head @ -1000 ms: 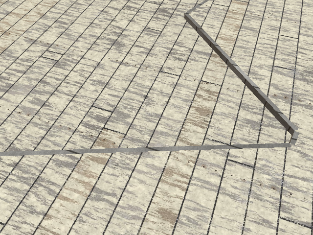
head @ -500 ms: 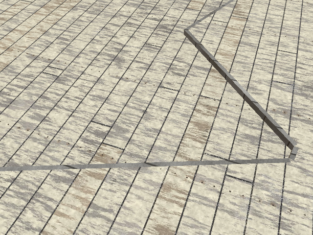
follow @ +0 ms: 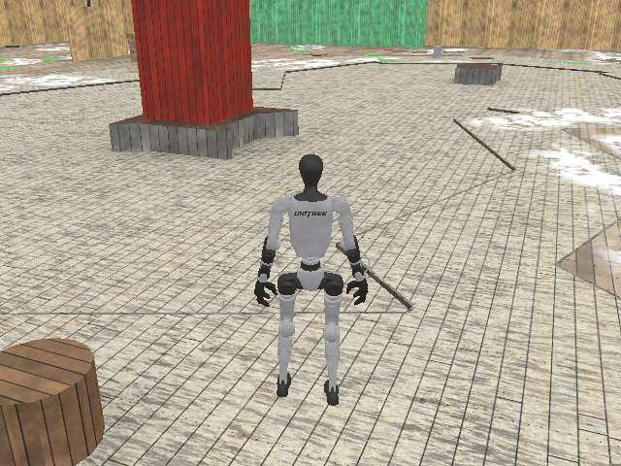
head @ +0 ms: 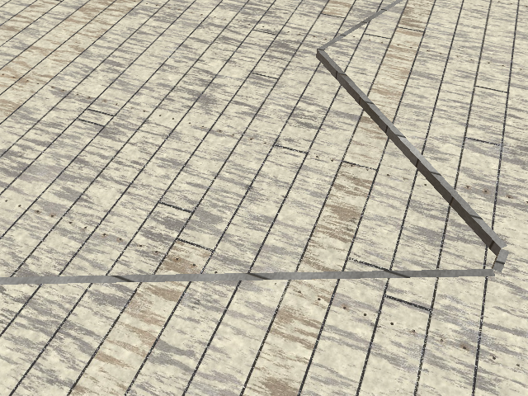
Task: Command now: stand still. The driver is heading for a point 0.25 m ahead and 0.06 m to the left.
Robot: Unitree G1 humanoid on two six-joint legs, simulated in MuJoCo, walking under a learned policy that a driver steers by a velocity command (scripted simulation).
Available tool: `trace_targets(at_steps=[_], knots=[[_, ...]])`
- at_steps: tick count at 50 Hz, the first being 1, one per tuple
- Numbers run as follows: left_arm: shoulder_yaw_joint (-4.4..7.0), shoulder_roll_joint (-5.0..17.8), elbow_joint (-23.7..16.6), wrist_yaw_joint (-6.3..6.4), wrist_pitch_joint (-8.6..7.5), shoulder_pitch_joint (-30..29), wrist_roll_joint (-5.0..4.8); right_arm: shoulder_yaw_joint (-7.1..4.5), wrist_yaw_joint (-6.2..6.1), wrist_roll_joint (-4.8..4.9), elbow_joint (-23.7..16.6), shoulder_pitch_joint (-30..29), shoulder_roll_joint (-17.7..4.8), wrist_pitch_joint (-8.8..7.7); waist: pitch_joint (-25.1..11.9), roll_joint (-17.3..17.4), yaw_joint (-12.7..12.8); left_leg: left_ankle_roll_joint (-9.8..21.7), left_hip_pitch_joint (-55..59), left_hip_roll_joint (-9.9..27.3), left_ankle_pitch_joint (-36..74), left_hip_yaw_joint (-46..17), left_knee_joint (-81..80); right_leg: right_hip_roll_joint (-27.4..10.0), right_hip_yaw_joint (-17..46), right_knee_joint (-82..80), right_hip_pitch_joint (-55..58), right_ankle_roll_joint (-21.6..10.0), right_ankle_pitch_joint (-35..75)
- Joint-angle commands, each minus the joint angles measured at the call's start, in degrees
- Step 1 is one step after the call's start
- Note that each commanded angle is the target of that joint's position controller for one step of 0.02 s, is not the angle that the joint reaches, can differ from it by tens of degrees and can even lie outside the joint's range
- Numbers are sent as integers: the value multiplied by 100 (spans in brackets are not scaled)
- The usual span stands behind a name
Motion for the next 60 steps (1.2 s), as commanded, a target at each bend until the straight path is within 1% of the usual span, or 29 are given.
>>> trace_targets(at_steps=[1,12,25,54,55,56,57,58,59,60], knots=[[89,578,-72,20,-38,311,-2,-82,-20,0,-109,127,-592,-36,44,-44,2,162,451,-3,819,72,-258,-195,125,-632,-686,-46,890],[50,474,90,30,-37,520,-12,-35,-27,6,-11,313,-490,-35,107,-36,15,181,379,-31,739,77,-256,-171,73,-632,-734,-30,774],[27,368,190,43,-38,733,-22,6,-31,14,22,498,-391,-39,154,-29,25,206,324,-57,709,74,-236,-156,28,-605,-774,-12,727],[21,198,254,68,-49,1057,-39,35,-35,29,-19,756,-250,-55,222,-34,36,248,254,-93,685,64,-181,-151,-28,-541,-835,20,669],[7,132,316,74,-42,1171,-37,55,-37,22,36,855,-171,-51,84,-62,37,250,321,-168,145,145,-177,-106,-70,-596,-785,2,108],[31,187,330,92,-25,1205,-66,49,-44,43,47,863,-170,-43,173,-127,49,273,207,-309,-678,276,-50,-71,-54,-636,-880,-77,-753],[82,344,271,116,-11,1148,-98,23,-52,72,37,868,-218,-49,336,-265,64,322,-66,-454,-1641,418,161,-122,87,-680,-1025,-228,-1724],[127,484,203,117,-25,1130,-119,30,-46,62,-22,800,-176,-87,563,-390,105,363,-345,-498,-2083,485,368,-332,424,-820,-1207,-407,-2481],[166,572,172,127,-54,1255,-161,24,-19,69,-103,675,-190,-160,757,-478,183,419,-734,-447,-2220,463,576,-606,809,-1033,-1260,-597,-2960],[184,623,136,128,-98,1234,-181,66,20,80,-187,514,-19,-259,964,-735,222,395,-964,-461,-1538,553,939,-945,1248,-1302,-1236,-748,-2787]])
